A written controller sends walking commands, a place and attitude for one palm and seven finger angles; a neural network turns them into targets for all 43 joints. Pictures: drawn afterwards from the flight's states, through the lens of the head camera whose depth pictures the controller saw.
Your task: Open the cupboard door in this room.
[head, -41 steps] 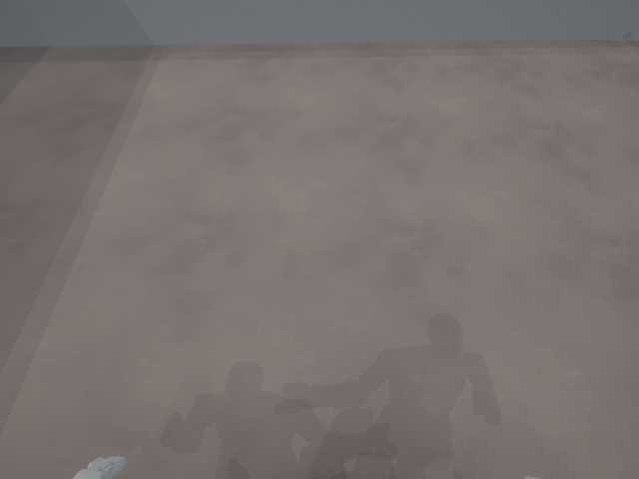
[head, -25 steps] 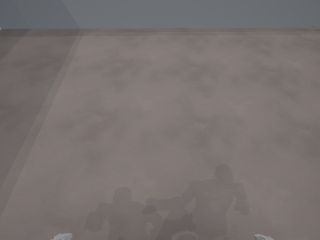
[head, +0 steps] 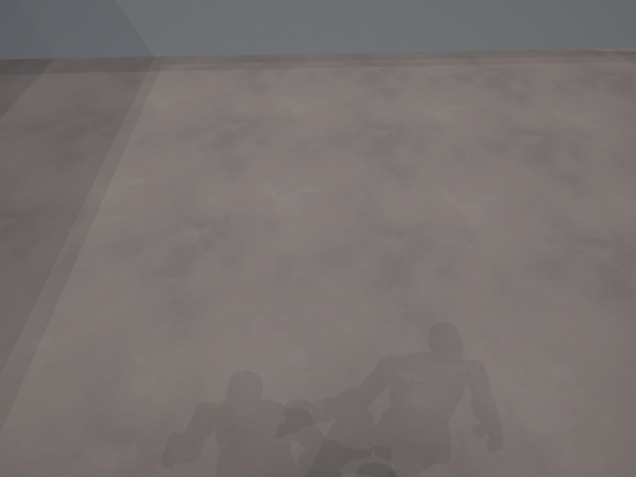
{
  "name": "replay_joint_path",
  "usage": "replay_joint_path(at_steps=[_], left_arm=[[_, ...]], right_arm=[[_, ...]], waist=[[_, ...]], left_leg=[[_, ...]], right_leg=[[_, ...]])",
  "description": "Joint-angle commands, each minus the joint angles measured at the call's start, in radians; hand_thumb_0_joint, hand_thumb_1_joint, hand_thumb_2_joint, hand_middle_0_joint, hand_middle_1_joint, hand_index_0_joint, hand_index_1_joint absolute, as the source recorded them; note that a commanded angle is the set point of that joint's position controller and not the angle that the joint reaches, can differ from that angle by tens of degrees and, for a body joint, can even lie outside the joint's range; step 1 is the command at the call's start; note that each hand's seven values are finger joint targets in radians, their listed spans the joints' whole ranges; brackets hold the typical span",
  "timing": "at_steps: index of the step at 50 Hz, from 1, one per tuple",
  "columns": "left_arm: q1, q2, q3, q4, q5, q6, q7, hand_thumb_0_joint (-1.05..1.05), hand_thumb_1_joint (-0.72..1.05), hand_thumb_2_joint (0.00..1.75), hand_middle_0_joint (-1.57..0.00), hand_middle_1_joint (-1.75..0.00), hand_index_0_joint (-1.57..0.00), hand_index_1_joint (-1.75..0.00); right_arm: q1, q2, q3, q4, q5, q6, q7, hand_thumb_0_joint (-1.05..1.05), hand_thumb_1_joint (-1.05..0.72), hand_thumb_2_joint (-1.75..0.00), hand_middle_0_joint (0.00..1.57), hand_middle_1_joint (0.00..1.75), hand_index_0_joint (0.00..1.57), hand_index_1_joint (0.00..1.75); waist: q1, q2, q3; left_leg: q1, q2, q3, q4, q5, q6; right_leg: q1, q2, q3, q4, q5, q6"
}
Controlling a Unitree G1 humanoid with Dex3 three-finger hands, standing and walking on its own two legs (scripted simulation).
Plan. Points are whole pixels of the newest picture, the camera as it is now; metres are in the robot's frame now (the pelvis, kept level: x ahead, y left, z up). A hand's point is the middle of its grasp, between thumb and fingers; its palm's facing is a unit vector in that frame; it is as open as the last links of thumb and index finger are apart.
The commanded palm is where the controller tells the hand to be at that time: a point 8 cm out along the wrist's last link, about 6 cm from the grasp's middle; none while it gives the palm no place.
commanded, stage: stand and wait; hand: left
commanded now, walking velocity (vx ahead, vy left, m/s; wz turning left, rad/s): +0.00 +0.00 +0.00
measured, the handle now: out of the picture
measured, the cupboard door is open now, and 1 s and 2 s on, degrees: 0 0 0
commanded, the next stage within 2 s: turn or walk to find it in 0.08 s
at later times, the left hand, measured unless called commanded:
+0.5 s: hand out of the picture +0.03 +0.23 -0.19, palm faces +0.08 -0.97 -0.24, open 7.4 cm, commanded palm none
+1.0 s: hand out of the picture -0.06 +0.18 -0.16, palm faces +0.33 -0.90 -0.28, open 7.4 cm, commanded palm none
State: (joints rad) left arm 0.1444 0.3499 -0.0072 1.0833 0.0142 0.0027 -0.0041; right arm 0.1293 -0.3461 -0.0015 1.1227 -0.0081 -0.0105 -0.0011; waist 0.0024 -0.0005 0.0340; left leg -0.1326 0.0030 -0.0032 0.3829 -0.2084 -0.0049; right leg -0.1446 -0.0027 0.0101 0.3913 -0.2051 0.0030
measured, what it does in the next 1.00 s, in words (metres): steps on the spot, turning left: right foot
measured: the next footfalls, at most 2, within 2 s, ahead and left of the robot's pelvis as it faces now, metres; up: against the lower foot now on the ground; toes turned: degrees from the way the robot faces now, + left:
right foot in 0.78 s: +0.00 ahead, -0.13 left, +0.00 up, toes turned +13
left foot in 1.16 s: -0.09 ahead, +0.12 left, +0.00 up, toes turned +28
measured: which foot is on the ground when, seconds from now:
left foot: down 0.00-0.78, up 0.80-1.00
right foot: down 0.00-0.46, up 0.48-0.76, down 0.78-1.00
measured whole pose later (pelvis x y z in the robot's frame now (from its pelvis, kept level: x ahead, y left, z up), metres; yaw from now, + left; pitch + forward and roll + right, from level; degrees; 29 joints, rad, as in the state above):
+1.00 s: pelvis -0.05 -0.03 -0.01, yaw +20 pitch -1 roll +2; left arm 0.26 0.20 0.03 0.92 0.03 0.02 0.03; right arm 0.22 -0.27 -0.09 0.97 -0.02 0.08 0.01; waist -0.02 0.01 0.05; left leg -0.48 0.00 -0.01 1.07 -0.39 -0.06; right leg -0.17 -0.07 -0.10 0.51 -0.32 -0.01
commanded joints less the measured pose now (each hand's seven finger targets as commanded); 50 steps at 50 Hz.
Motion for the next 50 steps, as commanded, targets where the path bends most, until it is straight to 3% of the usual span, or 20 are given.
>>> replay_joint_path(at_steps=[1,7,11,17,20,21,22,23,24,25,28,34,37,38,39,40,41,43,45,50], left_arm=[[-0.057,0.203,0.040,-0.064,-0.004,-0.030,0.014,0.00,0.90,0.90,-0.20,-0.30,-0.20,-0.30],[-0.055,0.198,0.045,-0.069,-0.003,-0.024,0.015,0.00,0.90,0.90,-0.20,-0.30,-0.20,-0.30],[0.006,0.107,0.034,-0.078,-0.003,0.002,0.026,0.00,0.90,0.90,-0.20,-0.30,-0.20,-0.30],[0.036,0.116,0.051,-0.143,0.001,0.017,0.037,0.00,0.90,0.90,-0.20,-0.30,-0.20,-0.30],[0.017,0.106,0.058,-0.185,0.005,0.021,0.041,0.00,0.90,0.90,-0.20,-0.30,-0.20,-0.30],[0.006,0.093,0.060,-0.196,0.005,0.024,0.041,0.00,0.90,0.90,-0.20,-0.30,-0.20,-0.30],[0.001,0.068,0.058,-0.207,0.004,0.028,0.040,0.00,0.90,0.90,-0.20,-0.30,-0.20,-0.30],[-0.007,0.033,0.057,-0.219,0.000,0.029,0.041,0.00,0.90,0.90,-0.20,-0.30,-0.20,-0.30],[-0.005,0.024,0.056,-0.233,0.000,0.025,0.043,0.00,0.90,0.90,-0.20,-0.30,-0.20,-0.30],[-0.003,0.023,0.060,-0.231,0.001,0.025,0.045,0.00,0.90,0.90,-0.20,-0.30,-0.20,-0.30],[0.027,-0.016,0.062,-0.220,-0.005,0.021,0.039,0.00,0.90,0.90,-0.20,-0.30,-0.20,-0.30],[0.064,-0.051,0.065,-0.230,-0.012,0.018,0.037,0.00,0.90,0.90,-0.20,-0.30,-0.20,-0.30],[0.169,-0.024,0.078,-0.205,-0.009,0.010,0.042,0.00,0.90,0.90,-0.20,-0.30,-0.20,-0.30],[0.188,0.048,0.094,-0.207,0.005,0.002,0.049,0.00,0.90,0.90,-0.20,-0.30,-0.20,-0.30],[0.151,0.125,0.107,-0.229,0.015,-0.002,0.051,0.00,0.90,0.90,-0.20,-0.30,-0.20,-0.30],[0.128,0.103,0.103,-0.243,0.007,-0.002,0.055,0.00,0.90,0.90,-0.20,-0.30,-0.20,-0.30],[0.075,0.076,0.098,-0.248,0.008,-0.005,0.054,0.00,0.90,0.90,-0.20,-0.30,-0.20,-0.30],[0.014,0.030,0.079,-0.256,0.009,-0.009,0.046,0.00,0.90,0.90,-0.20,-0.30,-0.20,-0.30],[0.047,0.019,0.077,-0.248,0.013,-0.014,0.048,0.00,0.90,0.90,-0.20,-0.30,-0.20,-0.30],[0.167,0.062,0.088,-0.207,0.019,-0.010,0.045,0.00,0.90,0.90,-0.20,-0.30,-0.20,-0.30]], right_arm=[[-0.059,-0.205,-0.038,-0.071,-0.002,-0.023,-0.011,0.00,-0.90,-0.90,0.20,0.30,0.20,0.30],[-0.053,-0.201,-0.038,-0.078,-0.003,-0.021,-0.008,0.00,-0.90,-0.90,0.20,0.30,0.20,0.30],[-0.005,-0.094,-0.023,-0.092,-0.007,0.004,-0.003,0.00,-0.90,-0.90,0.20,0.30,0.20,0.30],[0.062,-0.057,-0.040,-0.142,-0.006,0.030,-0.001,0.00,-0.90,-0.90,0.20,0.30,0.20,0.30],[0.096,-0.045,-0.053,-0.163,-0.005,0.035,0.001,0.00,-0.90,-0.90,0.20,0.30,0.20,0.30],[0.108,-0.050,-0.056,-0.168,-0.008,0.035,0.002,0.00,-0.90,-0.90,0.20,0.30,0.20,0.30],[0.116,-0.063,-0.060,-0.175,-0.012,0.032,0.004,0.00,-0.90,-0.90,0.20,0.30,0.20,0.30],[0.133,-0.099,-0.069,-0.184,-0.018,0.026,0.001,0.00,-0.90,-0.90,0.20,0.30,0.20,0.30],[0.148,-0.112,-0.078,-0.191,-0.013,0.020,-0.005,0.00,-0.90,-0.90,0.20,0.30,0.20,0.30],[0.152,-0.110,-0.081,-0.193,-0.012,0.019,-0.013,0.00,-0.90,-0.90,0.20,0.30,0.20,0.30],[0.127,-0.083,-0.083,-0.207,-0.015,0.022,-0.023,0.00,-0.90,-0.90,0.20,0.30,0.20,0.30],[0.146,-0.072,-0.101,-0.215,-0.018,0.036,-0.021,0.00,-0.90,-0.90,0.20,0.30,0.20,0.30],[0.104,-0.046,-0.105,-0.242,-0.007,0.045,-0.011,0.00,-0.90,-0.90,0.20,0.30,0.20,0.30],[0.113,0.010,-0.100,-0.257,0.001,0.047,-0.004,0.00,-0.90,-0.90,0.20,0.30,0.20,0.30],[0.100,0.043,-0.097,-0.284,-0.007,0.046,-0.003,0.00,-0.90,-0.90,0.20,0.30,0.20,0.30],[0.058,-0.007,-0.112,-0.279,-0.017,0.054,-0.001,0.00,-0.90,-0.90,0.20,0.30,0.20,0.30],[0.056,0.009,-0.112,-0.263,-0.014,0.062,0.006,0.00,-0.90,-0.90,0.20,0.30,0.20,0.30],[0.110,0.021,-0.108,-0.224,-0.013,0.067,0.016,0.00,-0.90,-0.90,0.20,0.30,0.20,0.30],[0.104,0.038,-0.100,-0.220,-0.010,0.066,0.018,0.00,-0.90,-0.90,0.20,0.30,0.20,0.30],[-0.001,0.050,-0.082,-0.242,-0.005,0.063,0.018,0.00,-0.90,-0.90,0.20,0.30,0.20,0.30]], waist=[[-0.004,-0.014,-0.041],[-0.001,-0.002,-0.036],[0.005,-0.013,-0.040],[-0.004,-0.110,-0.074],[-0.023,-0.094,-0.065],[-0.030,-0.039,-0.049],[-0.034,0.059,-0.039],[-0.041,0.190,-0.028],[-0.039,0.239,-0.035],[-0.037,0.202,-0.042],[-0.021,0.160,-0.093],[-0.026,0.155,-0.125],[0.021,0.103,-0.121],[0.028,-0.093,-0.104],[0.031,-0.278,-0.041],[0.035,-0.189,-0.018],[0.004,-0.186,0.022],[-0.043,-0.150,0.055],[-0.031,-0.158,0.050],[0.029,-0.181,0.020]], left_leg=[[-0.008,0.110,-0.095,-0.074,0.055,0.036],[-0.046,0.108,-0.109,-0.061,0.071,0.039],[-0.118,0.092,-0.106,0.012,0.097,0.027],[-0.165,0.039,-0.071,0.199,0.083,0.012],[-0.154,0.045,-0.086,0.221,0.068,0.020],[-0.151,0.068,-0.131,0.175,0.083,0.033],[-0.170,0.110,-0.239,0.092,0.109,0.064],[-0.179,0.207,-0.428,-0.039,0.138,0.127],[-0.136,0.264,-0.534,-0.092,0.244,0.198],[-0.109,0.273,-0.545,-0.084,0.291,0.229],[-0.046,0.211,-0.441,-0.026,0.331,0.215],[-0.028,0.160,-0.444,-0.004,0.333,0.186],[-0.229,0.073,-0.385,0.059,0.110,0.096],[-0.419,-0.019,-0.260,0.241,-0.100,0.028],[-0.540,-0.111,-0.079,0.489,-0.311,-0.034],[-0.472,-0.041,-0.121,0.641,-0.315,-0.019],[-0.450,-0.027,-0.107,0.733,-0.270,-0.018],[-0.437,-0.006,-0.060,0.829,-0.164,-0.033],[-0.421,0.004,-0.021,0.794,-0.153,-0.047],[-0.371,0.010,0.035,0.561,-0.229,-0.056]], right_leg=[[-0.028,-0.118,0.118,-0.087,0.026,-0.036],[-0.024,-0.121,0.097,-0.060,0.018,-0.030],[-0.027,-0.144,0.080,-0.014,0.030,-0.014],[-0.069,-0.247,0.111,0.007,0.070,-0.072],[-0.135,-0.253,0.073,0.060,0.049,-0.077],[-0.173,-0.219,0.032,0.109,-0.011,-0.055],[-0.196,-0.141,-0.034,0.207,-0.085,-0.014],[-0.223,-0.037,-0.093,0.367,-0.181,0.028],[-0.285,-0.015,-0.048,0.510,-0.331,0.032],[-0.316,-0.028,0.003,0.601,-0.360,0.026],[-0.322,-0.031,0.015,0.600,-0.311,0.036],[-0.197,0.015,-0.010,0.323,-0.265,0.039],[0.073,-0.008,-0.016,-0.001,-0.057,0.029],[0.193,-0.203,0.168,-0.114,-0.134,-0.028],[0.116,-0.455,0.410,-0.172,-0.067,-0.139],[-0.056,-0.461,0.351,-0.165,-0.066,-0.166],[-0.125,-0.392,0.307,-0.159,-0.047,-0.164],[-0.141,-0.300,0.121,-0.110,0.047,-0.139],[-0.106,-0.287,0.065,-0.079,0.176,-0.136],[0.011,-0.314,0.031,-0.021,0.349,-0.154]])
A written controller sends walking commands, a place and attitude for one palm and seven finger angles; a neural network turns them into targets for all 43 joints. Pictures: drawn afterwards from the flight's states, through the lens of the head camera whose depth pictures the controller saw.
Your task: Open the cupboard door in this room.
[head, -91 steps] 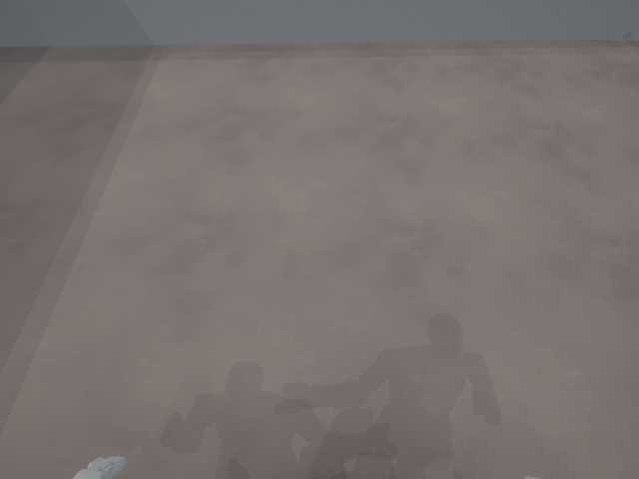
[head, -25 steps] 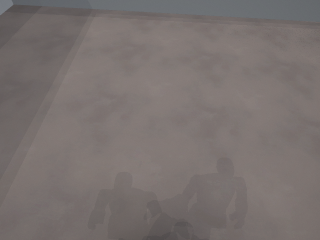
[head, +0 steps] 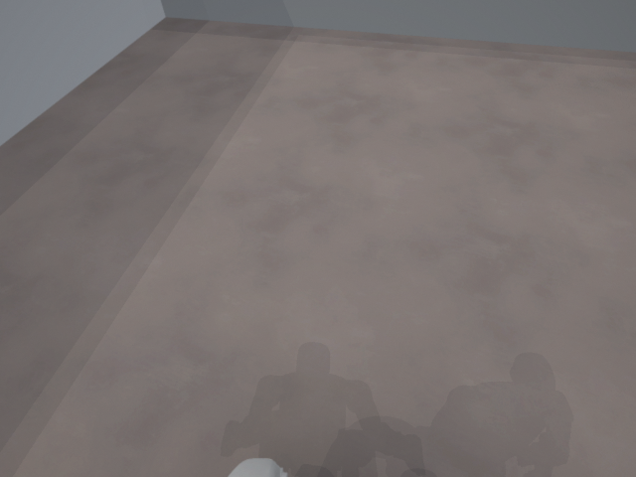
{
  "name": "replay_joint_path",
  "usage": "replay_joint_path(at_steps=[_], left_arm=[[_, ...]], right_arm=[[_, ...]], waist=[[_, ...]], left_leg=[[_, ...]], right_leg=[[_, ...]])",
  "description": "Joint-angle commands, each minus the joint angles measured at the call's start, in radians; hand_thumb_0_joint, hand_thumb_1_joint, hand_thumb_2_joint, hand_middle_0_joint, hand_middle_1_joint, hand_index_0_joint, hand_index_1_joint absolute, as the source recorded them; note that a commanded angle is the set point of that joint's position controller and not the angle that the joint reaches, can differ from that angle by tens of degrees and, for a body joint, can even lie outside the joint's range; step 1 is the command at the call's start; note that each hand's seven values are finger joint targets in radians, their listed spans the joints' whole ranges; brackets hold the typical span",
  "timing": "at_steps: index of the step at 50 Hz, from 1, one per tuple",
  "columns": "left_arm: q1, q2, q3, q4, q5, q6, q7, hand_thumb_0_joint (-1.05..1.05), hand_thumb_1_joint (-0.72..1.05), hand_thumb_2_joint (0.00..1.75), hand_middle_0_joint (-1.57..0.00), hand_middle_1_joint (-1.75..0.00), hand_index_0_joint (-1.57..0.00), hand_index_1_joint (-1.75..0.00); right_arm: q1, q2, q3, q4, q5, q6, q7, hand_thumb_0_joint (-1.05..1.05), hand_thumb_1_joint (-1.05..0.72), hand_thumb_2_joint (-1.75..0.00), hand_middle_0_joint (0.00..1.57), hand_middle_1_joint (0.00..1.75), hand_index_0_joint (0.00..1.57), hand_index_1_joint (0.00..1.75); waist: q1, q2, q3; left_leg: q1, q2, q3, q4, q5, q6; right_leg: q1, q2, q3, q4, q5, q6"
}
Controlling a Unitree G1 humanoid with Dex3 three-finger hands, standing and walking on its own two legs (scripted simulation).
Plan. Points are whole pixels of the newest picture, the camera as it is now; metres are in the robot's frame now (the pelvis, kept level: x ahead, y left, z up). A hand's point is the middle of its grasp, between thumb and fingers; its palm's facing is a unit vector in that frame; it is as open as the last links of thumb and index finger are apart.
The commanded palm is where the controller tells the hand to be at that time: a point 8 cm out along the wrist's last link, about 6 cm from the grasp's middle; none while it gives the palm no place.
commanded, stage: turn or walk to find it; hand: left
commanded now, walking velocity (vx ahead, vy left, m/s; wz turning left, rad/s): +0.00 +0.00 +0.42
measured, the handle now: out of the picture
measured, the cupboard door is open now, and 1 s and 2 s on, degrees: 0 0 0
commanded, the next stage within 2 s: stand and wait in 1.60 s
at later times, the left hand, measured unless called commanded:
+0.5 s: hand out of the picture +0.01 +0.25 -0.16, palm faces +0.24 -0.93 -0.27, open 7.4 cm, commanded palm none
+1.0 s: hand out of the picture -0.12 +0.22 -0.19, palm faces +0.47 -0.85 -0.22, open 7.4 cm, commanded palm none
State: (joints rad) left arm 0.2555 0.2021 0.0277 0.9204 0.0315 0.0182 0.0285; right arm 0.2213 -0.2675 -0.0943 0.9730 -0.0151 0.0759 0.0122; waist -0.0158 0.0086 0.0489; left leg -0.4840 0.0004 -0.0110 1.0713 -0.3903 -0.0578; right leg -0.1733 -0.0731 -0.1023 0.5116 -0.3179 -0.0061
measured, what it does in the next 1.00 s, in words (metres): steps on the spot, turning left: left foot, then right foot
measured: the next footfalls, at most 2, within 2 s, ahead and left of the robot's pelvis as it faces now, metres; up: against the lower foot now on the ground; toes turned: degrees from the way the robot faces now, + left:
left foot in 0.16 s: +0.01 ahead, +0.15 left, +0.00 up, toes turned +8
right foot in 0.58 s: +0.04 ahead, -0.09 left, +0.00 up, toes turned +11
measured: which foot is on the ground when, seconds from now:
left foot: up 0.00-0.14, down 0.16-0.58, up 0.60-0.96, down 0.98-1.00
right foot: down 0.00-0.16, up 0.18-0.56, down 0.58-0.98, up 1.00-1.00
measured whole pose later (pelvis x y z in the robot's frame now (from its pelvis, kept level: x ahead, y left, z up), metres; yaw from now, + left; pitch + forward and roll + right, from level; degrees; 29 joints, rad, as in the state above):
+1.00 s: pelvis -0.06 +0.02 -0.02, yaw +26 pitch -1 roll +0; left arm 0.26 0.23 0.06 0.94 0.03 0.04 0.02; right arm 0.20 -0.22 -0.07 0.98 -0.01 0.04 0.01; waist 0.01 -0.05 0.07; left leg -0.27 0.02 0.06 0.60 -0.31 0.00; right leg -0.31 -0.16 -0.20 0.69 -0.38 0.04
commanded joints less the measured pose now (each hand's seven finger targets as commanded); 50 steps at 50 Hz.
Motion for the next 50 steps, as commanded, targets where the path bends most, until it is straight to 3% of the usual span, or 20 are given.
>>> replay_joint_path(at_steps=[1,3,6,7,8,9,14,20,26,27,28,29,30,32,35,43,45,47,49,50], left_arm=[[0.064,0.219,0.057,-0.037,0.002,-0.024,0.012,0.00,0.90,0.90,-0.20,-0.30,-0.20,-0.30],[0.083,0.235,0.063,-0.027,0.004,-0.021,0.011,0.00,0.90,0.90,-0.20,-0.30,-0.20,-0.30],[0.052,0.234,0.067,-0.023,-0.008,-0.013,0.008,0.00,0.90,0.90,-0.20,-0.30,-0.20,-0.30],[0.060,0.203,0.060,-0.037,-0.015,-0.007,0.004,0.00,0.90,0.90,-0.20,-0.30,-0.20,-0.30],[0.060,0.129,0.047,-0.075,-0.018,-0.003,-0.003,0.00,0.90,0.90,-0.20,-0.30,-0.20,-0.30],[-0.013,0.128,0.033,-0.101,-0.010,0.008,0.005,0.00,0.90,0.90,-0.20,-0.30,-0.20,-0.30],[-0.022,0.128,0.049,-0.041,-0.017,0.015,-0.012,0.00,0.90,0.90,-0.20,-0.30,-0.20,-0.30],[-0.058,0.104,0.047,-0.063,-0.018,0.021,-0.011,0.00,0.90,0.90,-0.20,-0.30,-0.20,-0.30],[0.032,0.098,0.049,-0.061,-0.024,0.000,-0.002,0.00,0.90,0.90,-0.20,-0.30,-0.20,-0.30],[0.064,0.115,0.055,-0.055,-0.021,-0.008,0.001,0.00,0.90,0.90,-0.20,-0.30,-0.20,-0.30],[0.083,0.183,0.066,-0.060,-0.007,-0.021,0.008,0.00,0.90,0.90,-0.20,-0.30,-0.20,-0.30],[0.067,0.268,0.081,-0.077,0.001,-0.025,0.011,0.00,0.90,0.90,-0.20,-0.30,-0.20,-0.30],[0.048,0.243,0.082,-0.087,-0.011,-0.025,0.013,0.00,0.90,0.90,-0.20,-0.30,-0.20,-0.30],[-0.064,0.186,0.064,-0.104,-0.010,-0.021,0.011,0.00,0.90,0.90,-0.20,-0.30,-0.20,-0.30],[-0.088,0.150,0.052,-0.108,-0.006,-0.026,0.012,0.00,0.90,0.90,-0.20,-0.30,-0.20,-0.30],[0.047,0.214,0.074,-0.036,0.003,-0.018,0.009,0.00,0.90,0.90,-0.20,-0.30,-0.20,-0.30],[0.031,0.219,0.076,-0.029,0.003,-0.014,0.008,0.00,0.90,0.90,-0.20,-0.30,-0.20,-0.30],[0.005,0.203,0.075,-0.028,-0.010,-0.006,0.005,0.00,0.90,0.90,-0.20,-0.30,-0.20,-0.30],[-0.004,0.096,0.050,-0.083,-0.017,0.008,-0.007,0.00,0.90,0.90,-0.20,-0.30,-0.20,-0.30],[-0.067,0.113,0.047,-0.088,-0.007,0.021,-0.001,0.00,0.90,0.90,-0.20,-0.30,-0.20,-0.30]], right_arm=[[-0.107,-0.027,0.015,-0.094,0.004,-0.027,0.004,0.00,-0.90,-0.90,0.20,0.30,0.20,0.30],[-0.115,-0.028,0.022,-0.097,0.009,-0.035,0.003,0.00,-0.90,-0.90,0.20,0.30,0.20,0.30],[-0.023,-0.055,0.019,-0.073,0.006,-0.051,-0.002,0.00,-0.90,-0.90,0.20,0.30,0.20,0.30],[0.022,-0.123,0.006,-0.067,0.000,-0.062,-0.003,0.00,-0.90,-0.90,0.20,0.30,0.20,0.30],[0.065,-0.217,-0.015,-0.064,-0.003,-0.066,-0.006,0.00,-0.90,-0.90,0.20,0.30,0.20,0.30],[0.119,-0.235,-0.019,-0.050,0.006,-0.061,-0.014,0.00,-0.90,-0.90,0.20,0.30,0.20,0.30],[-0.031,-0.135,0.012,-0.081,-0.001,-0.072,-0.034,0.00,-0.90,-0.90,0.20,0.30,0.20,0.30],[-0.005,-0.138,0.000,-0.085,-0.008,-0.063,-0.030,0.00,-0.90,-0.90,0.20,0.30,0.20,0.30],[-0.044,-0.138,-0.011,-0.103,-0.008,-0.050,-0.021,0.00,-0.90,-0.90,0.20,0.30,0.20,0.30],[-0.048,-0.118,-0.011,-0.107,-0.002,-0.050,-0.017,0.00,-0.90,-0.90,0.20,0.30,0.20,0.30],[-0.026,-0.063,-0.004,-0.118,0.007,-0.050,-0.011,0.00,-0.90,-0.90,0.20,0.30,0.20,0.30],[-0.027,-0.019,0.002,-0.144,0.002,-0.048,-0.008,0.00,-0.90,-0.90,0.20,0.30,0.20,0.30],[-0.034,-0.076,-0.014,-0.128,-0.011,-0.033,-0.012,0.00,-0.90,-0.90,0.20,0.30,0.20,0.30],[-0.023,-0.065,-0.018,-0.089,-0.009,-0.020,0.001,0.00,-0.90,-0.90,0.20,0.30,0.20,0.30],[0.028,-0.037,-0.011,-0.056,-0.010,-0.016,0.009,0.00,-0.90,-0.90,0.20,0.30,0.20,0.30],[-0.073,-0.008,0.015,-0.075,0.003,-0.031,0.004,0.00,-0.90,-0.90,0.20,0.30,0.20,0.30],[-0.033,-0.006,0.018,-0.068,0.007,-0.039,0.000,0.00,-0.90,-0.90,0.20,0.30,0.20,0.30],[0.047,-0.034,0.015,-0.045,0.004,-0.051,-0.002,0.00,-0.90,-0.90,0.20,0.30,0.20,0.30],[0.095,-0.194,-0.017,-0.054,-0.004,-0.062,-0.007,0.00,-0.90,-0.90,0.20,0.30,0.20,0.30],[0.123,-0.194,-0.021,-0.035,-0.007,-0.062,-0.019,0.00,-0.90,-0.90,0.20,0.30,0.20,0.30]], waist=[[0.054,-0.197,-0.006],[0.064,-0.218,-0.037],[0.011,-0.178,-0.090],[-0.012,-0.022,-0.142],[-0.023,0.267,-0.150],[-0.054,0.203,-0.149],[0.007,0.141,-0.074],[-0.014,0.115,-0.055],[0.032,0.119,-0.075],[0.052,0.071,-0.080],[0.057,-0.125,-0.100],[0.056,-0.319,-0.062],[0.063,-0.296,-0.069],[0.008,-0.160,0.016],[-0.010,-0.166,0.016],[0.069,-0.205,-0.046],[0.044,-0.213,-0.068],[-0.003,-0.140,-0.103],[-0.024,0.312,-0.093],[-0.061,0.240,-0.096]], left_leg=[[0.006,0.013,0.056,-0.186,-0.055,0.000],[0.068,0.002,0.080,-0.301,-0.068,0.011],[0.284,-0.001,0.099,-0.617,0.161,0.031],[0.459,0.109,-0.013,-0.679,0.397,0.071],[0.573,0.371,-0.329,-0.681,0.826,0.201],[0.519,0.422,-0.326,-0.672,0.963,0.276],[0.352,0.233,-0.174,-0.708,0.672,0.221],[0.323,0.230,-0.258,-0.747,0.473,0.244],[0.190,0.173,-0.296,-0.662,0.420,0.199],[0.113,0.135,-0.270,-0.605,0.329,0.159],[-0.019,0.033,-0.167,-0.430,0.144,0.095],[-0.122,-0.082,-0.034,-0.188,-0.155,0.033],[-0.071,-0.024,-0.097,-0.043,-0.163,0.042],[-0.062,0.000,-0.070,0.122,-0.036,0.035],[-0.039,0.022,-0.016,0.130,0.038,0.009],[0.070,0.026,0.079,-0.264,-0.083,0.007],[0.139,0.017,0.101,-0.392,-0.045,0.014],[0.312,0.028,0.096,-0.629,0.167,0.029],[0.455,0.380,-0.339,-0.762,0.578,0.186],[0.378,0.394,-0.352,-0.776,0.518,0.240]], right_leg=[[0.051,-0.251,0.138,-0.123,0.509,-0.148],[0.078,-0.255,0.130,-0.078,0.600,-0.142],[0.017,-0.217,0.047,0.072,0.570,-0.052],[-0.118,-0.162,-0.018,0.222,0.390,0.008],[-0.370,-0.039,-0.051,0.425,-0.230,0.076],[-0.370,-0.033,0.035,0.543,-0.343,0.073],[-0.330,-0.030,0.082,0.608,-0.122,0.080],[-0.281,0.001,0.077,0.413,-0.128,0.083],[-0.023,0.051,0.055,0.041,0.013,0.064],[0.078,0.024,0.068,-0.085,0.099,0.060],[0.182,-0.152,0.250,-0.210,0.073,0.009],[0.130,-0.386,0.478,-0.263,0.183,-0.102],[0.001,-0.388,0.447,-0.284,0.103,-0.140],[-0.101,-0.280,0.306,-0.277,0.032,-0.130],[-0.094,-0.225,0.151,-0.244,0.112,-0.106],[0.049,-0.284,0.107,-0.139,0.394,-0.145],[0.044,-0.282,0.079,-0.082,0.451,-0.123],[-0.037,-0.244,-0.001,0.042,0.371,-0.042],[-0.390,-0.047,-0.064,0.414,-0.287,0.081],[-0.377,-0.045,0.033,0.537,-0.299,0.070]])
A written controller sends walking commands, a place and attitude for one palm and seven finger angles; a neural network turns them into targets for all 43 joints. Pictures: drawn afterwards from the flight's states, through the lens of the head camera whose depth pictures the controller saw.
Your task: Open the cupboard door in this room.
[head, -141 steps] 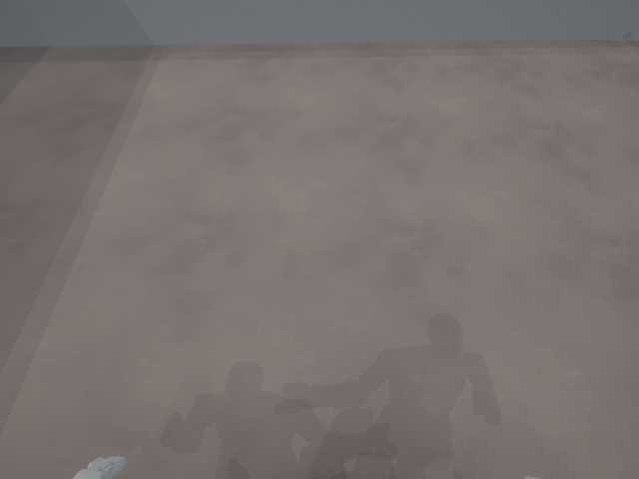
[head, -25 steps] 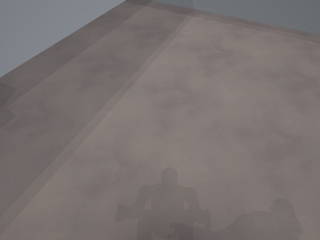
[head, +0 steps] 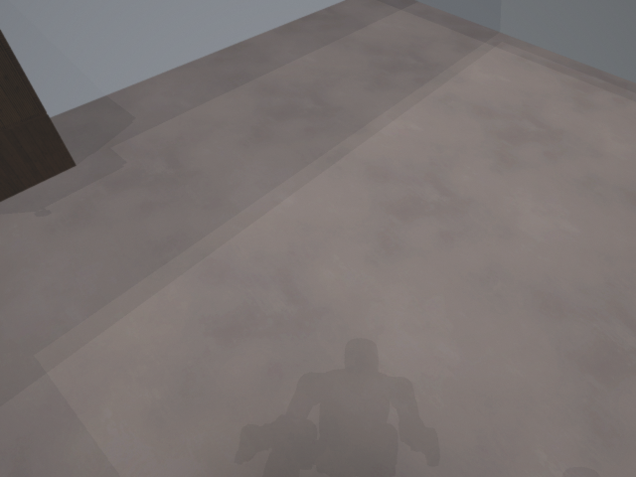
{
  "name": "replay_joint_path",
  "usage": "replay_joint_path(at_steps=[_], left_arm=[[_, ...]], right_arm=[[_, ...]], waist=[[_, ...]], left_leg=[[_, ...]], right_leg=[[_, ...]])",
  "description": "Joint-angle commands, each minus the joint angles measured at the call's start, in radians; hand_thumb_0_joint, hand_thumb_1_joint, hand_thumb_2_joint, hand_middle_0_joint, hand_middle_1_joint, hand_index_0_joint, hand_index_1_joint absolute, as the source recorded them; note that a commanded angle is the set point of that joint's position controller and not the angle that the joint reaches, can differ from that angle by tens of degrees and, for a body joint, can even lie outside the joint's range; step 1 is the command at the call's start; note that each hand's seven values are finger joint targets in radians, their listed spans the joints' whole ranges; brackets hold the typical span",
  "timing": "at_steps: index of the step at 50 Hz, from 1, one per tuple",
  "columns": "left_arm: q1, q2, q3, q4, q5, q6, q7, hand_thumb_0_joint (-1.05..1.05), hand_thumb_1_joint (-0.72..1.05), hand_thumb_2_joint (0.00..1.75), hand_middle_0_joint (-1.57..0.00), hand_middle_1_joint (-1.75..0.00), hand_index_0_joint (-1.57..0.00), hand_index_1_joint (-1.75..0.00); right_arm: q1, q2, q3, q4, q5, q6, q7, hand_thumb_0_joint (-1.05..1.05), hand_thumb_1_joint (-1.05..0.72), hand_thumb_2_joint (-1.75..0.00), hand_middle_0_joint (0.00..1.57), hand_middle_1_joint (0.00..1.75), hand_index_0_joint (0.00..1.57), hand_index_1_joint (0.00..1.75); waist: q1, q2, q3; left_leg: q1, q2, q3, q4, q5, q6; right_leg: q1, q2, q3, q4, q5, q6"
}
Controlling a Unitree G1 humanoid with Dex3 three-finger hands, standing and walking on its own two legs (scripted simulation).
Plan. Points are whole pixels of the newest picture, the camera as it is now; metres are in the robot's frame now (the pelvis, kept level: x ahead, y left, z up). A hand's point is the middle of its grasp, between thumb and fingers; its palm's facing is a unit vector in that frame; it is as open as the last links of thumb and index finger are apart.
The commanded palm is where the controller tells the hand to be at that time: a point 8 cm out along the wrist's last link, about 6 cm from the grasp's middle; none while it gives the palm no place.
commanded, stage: turn or walk to find it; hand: left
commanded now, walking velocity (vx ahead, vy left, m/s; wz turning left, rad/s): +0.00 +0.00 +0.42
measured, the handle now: out of the picture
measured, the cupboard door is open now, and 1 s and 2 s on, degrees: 0 0 0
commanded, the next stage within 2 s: stand and wait in 0.60 s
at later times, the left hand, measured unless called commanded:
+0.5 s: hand out of the picture +0.03 +0.19 -0.13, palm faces +0.22 -0.94 -0.27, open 7.3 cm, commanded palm none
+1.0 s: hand out of the picture -0.10 +0.22 -0.16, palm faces +0.39 -0.89 -0.23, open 7.4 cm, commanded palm none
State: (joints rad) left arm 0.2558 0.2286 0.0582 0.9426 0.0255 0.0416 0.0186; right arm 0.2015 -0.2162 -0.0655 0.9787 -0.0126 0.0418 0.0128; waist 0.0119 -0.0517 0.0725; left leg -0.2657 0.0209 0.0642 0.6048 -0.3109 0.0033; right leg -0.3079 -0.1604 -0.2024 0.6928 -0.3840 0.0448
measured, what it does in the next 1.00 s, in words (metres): steps on the spot, turning left: right foot, then left foot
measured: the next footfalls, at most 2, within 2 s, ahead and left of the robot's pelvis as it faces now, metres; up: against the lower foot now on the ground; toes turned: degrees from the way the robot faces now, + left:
right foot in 0.40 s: +0.04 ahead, -0.12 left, +0.00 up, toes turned +5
left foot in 0.78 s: -0.05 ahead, +0.12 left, +0.00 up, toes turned +21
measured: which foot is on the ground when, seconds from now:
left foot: down 0.00-0.40, up 0.42-0.76, down 0.78-1.00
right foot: up 0.00-0.38, down 0.40-0.78, up 0.80-1.00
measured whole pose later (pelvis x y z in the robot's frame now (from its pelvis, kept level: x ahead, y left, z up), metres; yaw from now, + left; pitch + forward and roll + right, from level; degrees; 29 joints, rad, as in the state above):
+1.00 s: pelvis -0.05 +0.02 +0.02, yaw +20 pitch -1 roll +0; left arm 0.24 0.24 0.06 1.03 0.02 0.06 0.02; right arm 0.16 -0.15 -0.03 1.00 -0.01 0.01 -0.02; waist 0.02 -0.04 0.06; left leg -0.20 -0.01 0.03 0.46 -0.25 0.04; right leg -0.37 -0.08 -0.05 0.95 -0.46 0.07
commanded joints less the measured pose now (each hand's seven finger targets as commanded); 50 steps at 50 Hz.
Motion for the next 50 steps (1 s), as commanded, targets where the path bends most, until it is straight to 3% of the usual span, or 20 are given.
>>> replay_joint_path(at_steps=[1,3,5,12,17,18,19,20,21,23,25,33,35,37,38,39,40,42,45,50], left_arm=[[-0.104,0.080,0.025,-0.102,-0.004,0.002,0.008,0.00,0.90,0.90,-0.20,-0.30,-0.20,-0.30],[-0.062,0.086,0.028,-0.068,-0.006,-0.003,-0.003,0.00,0.90,0.90,-0.20,-0.30,-0.20,-0.30],[-0.041,0.083,0.026,-0.050,-0.007,-0.007,-0.008,0.00,0.90,0.90,-0.20,-0.30,-0.20,-0.30],[-0.078,0.060,0.017,-0.080,-0.015,-0.007,0.000,0.00,0.90,0.90,-0.20,-0.30,-0.20,-0.30],[0.018,0.065,0.018,-0.070,-0.017,-0.025,0.007,0.00,0.90,0.90,-0.20,-0.30,-0.20,-0.30],[0.051,0.085,0.024,-0.066,-0.014,-0.034,0.011,0.00,0.90,0.90,-0.20,-0.30,-0.20,-0.30],[0.064,0.162,0.036,-0.070,-0.001,-0.045,0.019,0.00,0.90,0.90,-0.20,-0.30,-0.20,-0.30],[0.060,0.231,0.048,-0.084,0.007,-0.046,0.019,0.00,0.90,0.90,-0.20,-0.30,-0.20,-0.30],[0.043,0.209,0.048,-0.094,-0.003,-0.048,0.021,0.00,0.90,0.90,-0.20,-0.30,-0.20,-0.30],[-0.062,0.157,0.030,-0.114,-0.003,-0.046,0.019,0.00,0.90,0.90,-0.20,-0.30,-0.20,-0.30],[-0.107,0.124,0.022,-0.123,0.000,-0.051,0.020,0.00,0.90,0.90,-0.20,-0.30,-0.20,-0.30],[0.049,0.179,0.035,-0.041,0.010,-0.048,0.017,0.00,0.90,0.90,-0.20,-0.30,-0.20,-0.30],[0.049,0.177,0.034,-0.022,0.009,-0.045,0.018,0.00,0.90,0.90,-0.20,-0.30,-0.20,-0.30],[0.025,0.160,0.028,-0.006,-0.004,-0.039,0.018,0.00,0.90,0.90,-0.20,-0.30,-0.20,-0.30],[0.033,0.121,0.020,-0.011,-0.012,-0.034,0.016,0.00,0.90,0.90,-0.20,-0.30,-0.20,-0.30],[0.049,0.057,0.003,-0.025,-0.017,-0.028,0.011,0.00,0.90,0.90,-0.20,-0.30,-0.20,-0.30],[0.009,0.047,-0.008,-0.028,-0.011,-0.019,0.015,0.00,0.90,0.90,-0.20,-0.30,-0.20,-0.30],[-0.047,0.070,0.004,-0.004,-0.011,-0.005,0.012,0.00,0.90,0.90,-0.20,-0.30,-0.20,-0.30],[-0.011,0.063,0.006,0.023,-0.012,-0.008,0.000,0.00,0.90,0.90,-0.20,-0.30,-0.20,-0.30],[-0.053,0.055,0.011,-0.008,-0.013,-0.008,0.002,0.00,0.90,0.90,-0.20,-0.30,-0.20,-0.30]], right_arm=[[0.109,-0.228,-0.044,-0.042,-0.012,-0.027,-0.030,0.00,-0.90,-0.90,0.20,0.30,0.20,0.30],[0.006,-0.173,-0.024,-0.068,-0.011,-0.034,-0.035,0.00,-0.90,-0.90,0.20,0.30,0.20,0.30],[0.007,-0.168,-0.022,-0.072,-0.008,-0.042,-0.038,0.00,-0.90,-0.90,0.20,0.30,0.20,0.30],[0.033,-0.183,-0.034,-0.070,-0.013,-0.028,-0.034,0.00,-0.90,-0.90,0.20,0.30,0.20,0.30],[-0.015,-0.183,-0.043,-0.095,-0.010,-0.017,-0.023,0.00,-0.90,-0.90,0.20,0.30,0.20,0.30],[-0.020,-0.163,-0.041,-0.100,-0.004,-0.017,-0.019,0.00,-0.90,-0.90,0.20,0.30,0.20,0.30],[-0.002,-0.109,-0.035,-0.112,0.006,-0.018,-0.011,0.00,-0.90,-0.90,0.20,0.30,0.20,0.30],[-0.020,-0.072,-0.029,-0.144,0.000,-0.016,-0.009,0.00,-0.90,-0.90,0.20,0.30,0.20,0.30],[-0.032,-0.123,-0.043,-0.134,-0.013,0.000,-0.012,0.00,-0.90,-0.90,0.20,0.30,0.20,0.30],[-0.016,-0.116,-0.047,-0.094,-0.011,0.015,0.002,0.00,-0.90,-0.90,0.20,0.30,0.20,0.30],[0.031,-0.095,-0.041,-0.068,-0.012,0.016,0.010,0.00,-0.90,-0.90,0.20,0.30,0.20,0.30],[-0.072,-0.055,-0.010,-0.078,0.003,0.001,0.001,0.00,-0.90,-0.90,0.20,0.30,0.20,0.30],[-0.033,-0.048,-0.002,-0.061,0.005,-0.009,-0.006,0.00,-0.90,-0.90,0.20,0.30,0.20,0.30],[0.040,-0.059,0.001,-0.024,0.003,-0.022,-0.011,0.00,-0.90,-0.90,0.20,0.30,0.20,0.30],[0.075,-0.112,-0.006,-0.013,-0.002,-0.035,-0.013,0.00,-0.90,-0.90,0.20,0.30,0.20,0.30],[0.081,-0.189,-0.018,-0.018,-0.007,-0.039,-0.016,0.00,-0.90,-0.90,0.20,0.30,0.20,0.30],[0.075,-0.195,-0.019,-0.010,-0.008,-0.036,-0.026,0.00,-0.90,-0.90,0.20,0.30,0.20,0.30],[0.025,-0.163,-0.007,-0.004,-0.009,-0.037,-0.043,0.00,-0.90,-0.90,0.20,0.30,0.20,0.30],[-0.010,-0.152,-0.003,-0.015,-0.005,-0.041,-0.045,0.00,-0.90,-0.90,0.20,0.30,0.20,0.30],[0.035,-0.161,-0.020,-0.018,-0.008,-0.034,-0.041,0.00,-0.90,-0.90,0.20,0.30,0.20,0.30]], waist=[[-0.073,0.295,-0.076],[-0.024,0.228,-0.054],[-0.024,0.196,-0.089],[-0.045,0.190,-0.091],[0.002,0.174,-0.107],[0.021,0.125,-0.118],[0.024,-0.062,-0.124],[0.034,-0.255,-0.091],[0.038,-0.241,-0.089],[-0.019,-0.102,-0.008],[-0.046,-0.094,-0.007],[0.041,-0.139,-0.073],[0.025,-0.159,-0.098],[-0.017,-0.108,-0.122],[-0.030,0.029,-0.161],[-0.022,0.284,-0.157],[-0.043,0.310,-0.119],[-0.032,0.282,-0.037],[-0.011,0.194,-0.064],[-0.040,0.178,-0.088]], left_leg=[[0.104,0.327,-0.399,-0.316,0.365,0.173],[0.086,0.246,-0.294,-0.297,0.387,0.156],[0.132,0.212,-0.253,-0.274,0.495,0.153],[0.129,0.215,-0.330,-0.263,0.463,0.179],[-0.003,0.156,-0.354,-0.187,0.383,0.131],[-0.072,0.113,-0.328,-0.127,0.292,0.089],[-0.232,0.013,-0.229,0.037,0.087,0.027],[-0.326,-0.095,-0.101,0.254,-0.235,-0.026],[-0.291,-0.045,-0.163,0.412,-0.248,-0.020],[-0.285,-0.020,-0.147,0.587,-0.121,-0.027],[-0.266,-0.002,-0.108,0.595,-0.054,-0.046],[-0.150,-0.005,-0.011,0.202,-0.155,-0.056],[-0.072,-0.015,0.009,0.057,-0.112,-0.047],[0.103,-0.010,0.014,-0.171,0.096,-0.035],[0.229,0.088,-0.080,-0.244,0.261,-0.007],[0.278,0.285,-0.300,-0.256,0.499,0.069],[0.189,0.344,-0.335,-0.302,0.539,0.151],[0.091,0.289,-0.296,-0.306,0.543,0.169],[0.145,0.235,-0.232,-0.280,0.594,0.162],[0.189,0.226,-0.281,-0.272,0.558,0.176]], right_leg=[[-0.263,0.043,0.175,0.417,-0.172,0.016],[-0.246,0.042,0.185,0.432,-0.052,0.020],[-0.220,0.056,0.175,0.390,-0.033,0.030],[-0.131,0.095,0.174,0.173,-0.068,0.032],[0.106,0.133,0.147,-0.165,0.096,0.018],[0.208,0.101,0.169,-0.295,0.182,0.012],[0.318,-0.084,0.357,-0.392,0.179,-0.043],[0.268,-0.297,0.549,-0.435,0.269,-0.160],[0.149,-0.299,0.538,-0.455,0.224,-0.199],[0.045,-0.194,0.398,-0.450,0.142,-0.179],[0.050,-0.141,0.270,-0.420,0.212,-0.155],[0.202,-0.175,0.212,-0.314,0.553,-0.192],[0.208,-0.164,0.205,-0.267,0.607,-0.176],[0.132,-0.118,0.160,-0.194,0.516,-0.110],[0.045,-0.059,0.106,-0.083,0.372,-0.059],[-0.107,0.038,0.063,0.033,0.005,-0.003],[-0.115,0.063,0.108,0.158,-0.206,0.006],[-0.126,0.055,0.183,0.291,-0.149,0.000],[-0.142,0.061,0.171,0.316,-0.074,0.014],[-0.149,0.080,0.172,0.227,-0.083,0.028]])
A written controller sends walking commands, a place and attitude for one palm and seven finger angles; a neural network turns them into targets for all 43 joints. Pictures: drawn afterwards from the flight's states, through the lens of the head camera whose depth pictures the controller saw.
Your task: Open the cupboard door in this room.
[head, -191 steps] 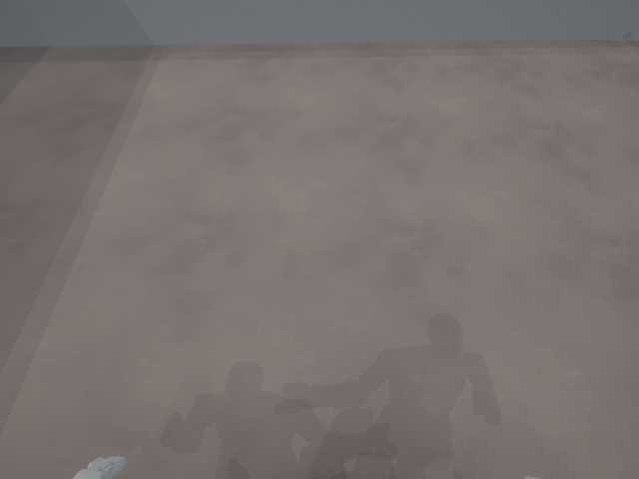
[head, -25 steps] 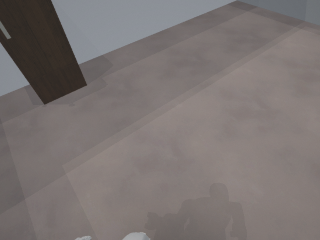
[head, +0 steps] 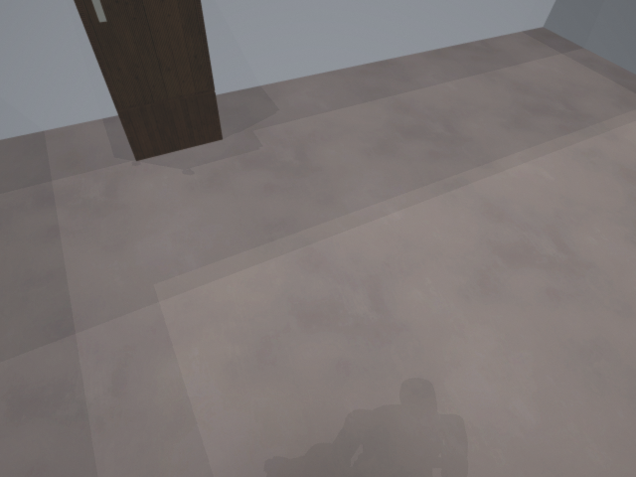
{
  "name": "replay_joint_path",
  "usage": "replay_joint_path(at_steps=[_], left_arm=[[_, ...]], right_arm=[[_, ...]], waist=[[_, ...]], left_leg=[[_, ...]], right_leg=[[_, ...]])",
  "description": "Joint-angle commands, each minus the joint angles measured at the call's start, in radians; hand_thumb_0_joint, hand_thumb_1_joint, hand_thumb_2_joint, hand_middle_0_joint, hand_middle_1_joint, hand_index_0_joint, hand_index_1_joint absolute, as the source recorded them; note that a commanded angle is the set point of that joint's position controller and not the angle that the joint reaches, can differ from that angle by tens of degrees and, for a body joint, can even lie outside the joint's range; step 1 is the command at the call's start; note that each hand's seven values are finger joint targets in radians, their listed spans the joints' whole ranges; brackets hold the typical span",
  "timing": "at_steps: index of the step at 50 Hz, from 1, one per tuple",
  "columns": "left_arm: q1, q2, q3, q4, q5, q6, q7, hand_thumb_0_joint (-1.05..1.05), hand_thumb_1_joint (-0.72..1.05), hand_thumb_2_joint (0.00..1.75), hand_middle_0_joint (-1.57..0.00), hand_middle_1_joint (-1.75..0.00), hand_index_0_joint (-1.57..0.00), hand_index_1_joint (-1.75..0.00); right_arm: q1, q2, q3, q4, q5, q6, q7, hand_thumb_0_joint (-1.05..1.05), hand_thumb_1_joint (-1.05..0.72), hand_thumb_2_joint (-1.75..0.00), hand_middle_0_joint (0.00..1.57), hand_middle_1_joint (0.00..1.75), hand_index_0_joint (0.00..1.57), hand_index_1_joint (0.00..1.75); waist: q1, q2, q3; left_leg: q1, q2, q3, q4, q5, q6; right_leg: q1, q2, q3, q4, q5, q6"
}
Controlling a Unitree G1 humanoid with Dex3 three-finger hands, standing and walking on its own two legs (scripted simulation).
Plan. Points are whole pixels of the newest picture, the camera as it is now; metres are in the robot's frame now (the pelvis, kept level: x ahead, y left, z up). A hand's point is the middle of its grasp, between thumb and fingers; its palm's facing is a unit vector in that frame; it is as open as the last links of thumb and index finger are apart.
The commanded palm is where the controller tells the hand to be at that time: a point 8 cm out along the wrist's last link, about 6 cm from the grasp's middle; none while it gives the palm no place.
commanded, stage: turn or walk to find it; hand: left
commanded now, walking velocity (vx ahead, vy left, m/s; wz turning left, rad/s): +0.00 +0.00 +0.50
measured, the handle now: out of the picture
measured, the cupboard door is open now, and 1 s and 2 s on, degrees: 0 0 0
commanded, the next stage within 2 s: stand and wait in 1.20 s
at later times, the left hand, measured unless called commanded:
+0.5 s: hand out of the picture -0.02 +0.18 -0.16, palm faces +0.27 -0.93 -0.26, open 7.4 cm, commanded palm none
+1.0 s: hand out of the picture +0.02 +0.23 -0.16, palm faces +0.40 -0.89 -0.21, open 7.4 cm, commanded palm none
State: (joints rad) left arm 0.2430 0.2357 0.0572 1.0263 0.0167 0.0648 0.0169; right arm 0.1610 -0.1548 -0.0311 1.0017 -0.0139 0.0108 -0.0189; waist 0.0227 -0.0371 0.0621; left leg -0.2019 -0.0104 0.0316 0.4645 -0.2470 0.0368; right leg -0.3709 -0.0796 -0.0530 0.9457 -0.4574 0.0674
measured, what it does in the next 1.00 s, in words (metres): steps on the spot, turning left: right foot, then left foot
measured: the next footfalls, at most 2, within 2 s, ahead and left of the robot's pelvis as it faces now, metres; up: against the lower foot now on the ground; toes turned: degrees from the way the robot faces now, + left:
right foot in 0.20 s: +0.02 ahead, -0.14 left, +0.00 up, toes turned +2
left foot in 0.62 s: -0.05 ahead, +0.12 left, +0.00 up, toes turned +25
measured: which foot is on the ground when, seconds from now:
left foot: down 0.00-0.20, up 0.22-0.60, down 0.62-1.00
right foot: up 0.00-0.18, down 0.20-0.62, up 0.64-1.00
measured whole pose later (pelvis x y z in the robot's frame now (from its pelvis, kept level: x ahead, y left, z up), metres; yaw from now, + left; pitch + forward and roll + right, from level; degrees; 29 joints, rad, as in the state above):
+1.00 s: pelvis +0.04 +0.03 +0.00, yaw +24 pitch -1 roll +1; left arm 0.22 0.20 0.05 1.00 0.03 0.01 -0.03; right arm 0.39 -0.15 -0.04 1.08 -0.02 -0.04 0.00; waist -0.02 0.00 0.02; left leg -0.01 -0.01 0.02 0.35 -0.33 0.01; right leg -0.46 -0.12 -0.10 0.72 -0.27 0.07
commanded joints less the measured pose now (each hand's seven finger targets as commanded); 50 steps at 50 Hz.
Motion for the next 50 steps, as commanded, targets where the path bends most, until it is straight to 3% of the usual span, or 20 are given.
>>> replay_joint_path(at_steps=[1,5,8,9,10,11,13,15,23,26,28,29,30,31,32,34,36,38,47,50], left_arm=[[-0.051,0.044,0.013,-0.101,-0.005,-0.031,0.005,0.00,0.90,0.90,-0.20,-0.30,-0.20,-0.30],[-0.028,0.040,0.013,-0.120,-0.010,-0.040,0.009,0.00,0.90,0.90,-0.20,-0.30,-0.20,-0.30],[0.052,0.060,0.020,-0.112,-0.009,-0.052,0.015,0.00,0.90,0.90,-0.20,-0.30,-0.20,-0.30],[0.067,0.107,0.029,-0.116,-0.001,-0.062,0.019,0.00,0.90,0.90,-0.20,-0.30,-0.20,-0.30],[0.081,0.194,0.046,-0.125,0.014,-0.067,0.026,0.00,0.90,0.90,-0.20,-0.30,-0.20,-0.30],[0.058,0.211,0.048,-0.148,0.006,-0.066,0.023,0.00,0.90,0.90,-0.20,-0.30,-0.20,-0.30],[-0.047,0.158,0.039,-0.174,0.005,-0.064,0.023,0.00,0.90,0.90,-0.20,-0.30,-0.20,-0.30],[-0.108,0.118,0.023,-0.192,0.007,-0.070,0.023,0.00,0.90,0.90,-0.20,-0.30,-0.20,-0.30],[0.014,0.179,0.037,-0.150,0.015,-0.067,0.020,0.00,0.90,0.90,-0.20,-0.30,-0.20,-0.30],[0.045,0.200,0.047,-0.127,0.017,-0.071,0.011,0.00,0.90,0.90,-0.20,-0.30,-0.20,-0.30],[0.040,0.205,0.048,-0.111,0.014,-0.075,0.001,0.00,0.90,0.90,-0.20,-0.30,-0.20,-0.30],[0.027,0.195,0.047,-0.108,0.008,-0.072,-0.006,0.00,0.90,0.90,-0.20,-0.30,-0.20,-0.30],[0.012,0.151,0.040,-0.128,0.001,-0.065,-0.014,0.00,0.90,0.90,-0.20,-0.30,-0.20,-0.30],[-0.050,0.069,0.021,-0.185,0.002,-0.063,-0.026,0.00,0.90,0.90,-0.20,-0.30,-0.20,-0.30],[-0.152,0.081,0.013,-0.220,0.015,-0.065,-0.027,0.00,0.90,0.90,-0.20,-0.30,-0.20,-0.30],[-0.167,0.091,0.024,-0.194,0.014,-0.075,-0.038,0.00,0.90,0.90,-0.20,-0.30,-0.20,-0.30],[-0.062,0.079,0.020,-0.134,0.015,-0.078,-0.051,0.00,0.90,0.90,-0.20,-0.30,-0.20,-0.30],[-0.024,0.068,0.012,-0.109,0.013,-0.078,-0.052,0.00,0.90,0.90,-0.20,-0.30,-0.20,-0.30],[-0.144,0.023,0.001,-0.131,0.007,-0.091,-0.049,0.00,0.90,0.90,-0.20,-0.30,-0.20,-0.30],[-0.056,0.025,0.010,-0.097,0.009,-0.105,-0.049,0.00,0.90,0.90,-0.20,-0.30,-0.20,-0.30]], right_arm=[[0.079,-0.224,-0.058,-0.044,-0.009,-0.002,-0.008,0.00,-0.90,-0.90,0.20,0.30,0.20,0.30],[0.052,-0.237,-0.068,-0.068,-0.013,0.007,0.000,0.00,-0.90,-0.90,0.20,0.30,0.20,0.30],[0.020,-0.229,-0.072,-0.094,-0.005,0.013,0.009,0.00,-0.90,-0.90,0.20,0.30,0.20,0.30],[0.023,-0.198,-0.071,-0.104,0.003,0.013,0.016,0.00,-0.90,-0.90,0.20,0.30,0.20,0.30],[0.027,-0.131,-0.060,-0.130,0.006,0.013,0.023,0.00,-0.90,-0.90,0.20,0.30,0.20,0.30],[0.014,-0.172,-0.074,-0.134,-0.009,0.028,0.021,0.00,-0.90,-0.90,0.20,0.30,0.20,0.30],[0.011,-0.179,-0.083,-0.109,-0.012,0.047,0.032,0.00,-0.90,-0.90,0.20,0.30,0.20,0.30],[0.070,-0.157,-0.076,-0.083,-0.013,0.049,0.041,0.00,-0.90,-0.90,0.20,0.30,0.20,0.30],[-0.014,-0.136,-0.053,-0.110,-0.003,0.043,0.043,0.00,-0.90,-0.90,0.20,0.30,0.20,0.30],[-0.016,-0.133,-0.043,-0.122,-0.004,0.027,0.049,0.00,-0.90,-0.90,0.20,0.30,0.20,0.30],[0.030,-0.139,-0.041,-0.112,-0.008,0.009,0.051,0.00,-0.90,-0.90,0.20,0.30,0.20,0.30],[0.079,-0.160,-0.047,-0.100,-0.010,0.002,0.050,0.00,-0.90,-0.90,0.20,0.30,0.20,0.30],[0.155,-0.228,-0.063,-0.079,-0.014,-0.007,0.043,0.00,-0.90,-0.90,0.20,0.30,0.20,0.30],[0.252,-0.330,-0.085,-0.063,-0.024,-0.013,0.034,0.00,-0.90,-0.90,0.20,0.30,0.20,0.30],[0.304,-0.341,-0.084,-0.036,-0.021,-0.019,0.028,0.00,-0.90,-0.90,0.20,0.30,0.20,0.30],[0.219,-0.264,-0.060,-0.048,-0.012,-0.033,0.013,0.00,-0.90,-0.90,0.20,0.30,0.20,0.30],[0.145,-0.221,-0.041,-0.062,-0.010,-0.052,0.008,0.00,-0.90,-0.90,0.20,0.30,0.20,0.30],[0.159,-0.207,-0.040,-0.050,-0.005,-0.065,0.006,0.00,-0.90,-0.90,0.20,0.30,0.20,0.30],[0.257,-0.180,-0.047,0.033,-0.011,-0.069,0.003,0.00,-0.90,-0.90,0.20,0.30,0.20,0.30],[0.237,-0.179,-0.047,0.049,-0.014,-0.066,0.000,0.00,-0.90,-0.90,0.20,0.30,0.20,0.30]], waist=[[-0.055,0.172,-0.078],[-0.040,0.190,-0.093],[0.006,0.145,-0.107],[0.014,0.043,-0.119],[0.021,-0.215,-0.098],[0.032,-0.239,-0.082],[-0.015,-0.133,0.010],[-0.055,-0.089,0.013],[0.011,-0.155,-0.042],[0.025,-0.183,-0.083],[-0.003,-0.150,-0.092],[-0.033,-0.066,-0.085],[-0.081,0.126,-0.090],[-0.130,0.398,-0.034],[-0.163,0.322,-0.001],[-0.106,0.231,0.043],[-0.049,0.194,0.032],[-0.039,0.172,0.013],[-0.068,0.162,0.081],[-0.022,0.140,0.052]], left_leg=[[0.119,0.259,-0.267,-0.130,0.483,0.146],[0.046,0.236,-0.316,-0.102,0.459,0.137],[-0.098,0.172,-0.308,-0.034,0.291,0.078],[-0.207,0.106,-0.259,0.062,0.165,0.025],[-0.374,-0.038,-0.090,0.263,-0.153,-0.046],[-0.360,-0.029,-0.092,0.479,-0.304,-0.057],[-0.358,0.011,-0.112,0.709,-0.212,-0.058],[-0.353,0.033,-0.077,0.750,-0.132,-0.078],[-0.267,0.048,0.024,0.434,-0.205,-0.104],[-0.198,0.051,0.069,0.289,-0.225,-0.084],[-0.074,0.041,0.110,0.120,-0.169,-0.067],[0.066,0.038,0.112,0.010,-0.113,-0.057],[0.202,0.155,-0.090,-0.108,-0.222,0.000],[0.249,0.387,-0.454,-0.247,-0.332,0.105],[0.183,0.446,-0.551,-0.310,-0.408,0.167],[0.082,0.371,-0.456,-0.327,-0.417,0.139],[0.057,0.281,-0.286,-0.308,-0.227,0.111],[0.084,0.243,-0.211,-0.293,-0.073,0.117],[0.082,0.261,-0.194,-0.277,0.039,0.151],[0.013,0.236,-0.177,-0.167,0.060,0.120]], right_leg=[[-0.080,0.003,0.024,-0.051,-0.014,0.005],[0.035,0.034,0.014,-0.233,0.018,-0.006],[0.236,0.034,0.002,-0.495,0.221,-0.014],[0.348,-0.058,0.092,-0.607,0.247,-0.038],[0.391,-0.302,0.331,-0.678,0.260,-0.133],[0.246,-0.402,0.374,-0.718,0.223,-0.215],[0.098,-0.314,0.272,-0.734,0.131,-0.209],[0.113,-0.245,0.117,-0.678,0.259,-0.178],[0.250,-0.279,0.013,-0.586,0.522,-0.205],[0.274,-0.299,0.024,-0.597,0.321,-0.185],[0.211,-0.283,-0.012,-0.563,0.136,-0.146],[0.092,-0.255,-0.062,-0.496,0.009,-0.103],[-0.097,-0.176,-0.123,-0.313,-0.103,-0.044],[-0.341,-0.027,-0.182,-0.021,-0.193,0.009],[-0.393,-0.046,-0.054,0.107,-0.165,-0.017],[-0.382,-0.070,0.017,0.212,0.014,-0.025],[-0.303,-0.071,0.009,0.187,0.133,-0.014],[-0.263,-0.060,-0.008,0.125,0.170,-0.004],[-0.157,-0.048,-0.045,-0.227,0.180,0.001],[0.054,-0.003,-0.078,-0.368,0.222,-0.018]])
